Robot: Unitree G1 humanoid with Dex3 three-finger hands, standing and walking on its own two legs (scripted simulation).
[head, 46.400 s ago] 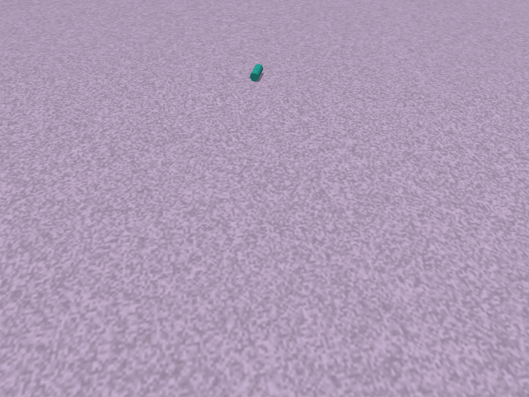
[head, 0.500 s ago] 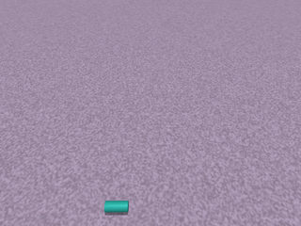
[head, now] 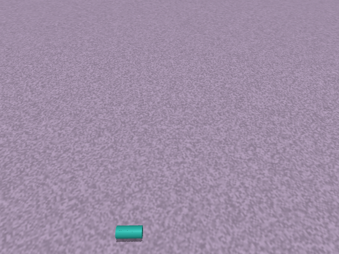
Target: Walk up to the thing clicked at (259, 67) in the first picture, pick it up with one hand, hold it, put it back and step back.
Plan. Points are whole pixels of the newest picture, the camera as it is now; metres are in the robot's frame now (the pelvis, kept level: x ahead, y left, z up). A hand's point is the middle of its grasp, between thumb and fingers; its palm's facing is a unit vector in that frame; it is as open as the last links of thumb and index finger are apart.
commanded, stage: stand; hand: left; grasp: from above
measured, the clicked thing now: (129, 231) +0.37 +0.20 -0.75
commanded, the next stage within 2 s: step back in 0.76 s
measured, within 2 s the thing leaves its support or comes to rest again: neither
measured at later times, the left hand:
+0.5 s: hand out of the picture +0.07 +0.24 -0.16, palm faces -0.01 -0.94 -0.34, open 7.4 cm
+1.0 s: hand out of the picture +0.09 +0.28 -0.17, palm faces -0.03 -0.93 -0.38, open 7.4 cm
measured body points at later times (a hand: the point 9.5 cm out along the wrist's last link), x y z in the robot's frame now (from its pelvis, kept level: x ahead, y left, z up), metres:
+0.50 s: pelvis +0.00 +0.00 +0.00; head +0.01 -0.01 +0.45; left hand +0.07 +0.29 -0.13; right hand +0.07 -0.30 -0.14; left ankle +0.02 +0.13 -0.75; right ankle +0.00 -0.13 -0.75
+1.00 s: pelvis -0.03 +0.02 -0.02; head +0.02 +0.03 +0.43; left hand +0.09 +0.33 -0.14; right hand +0.05 -0.31 -0.13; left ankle -0.04 +0.13 -0.73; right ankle +0.00 -0.13 -0.75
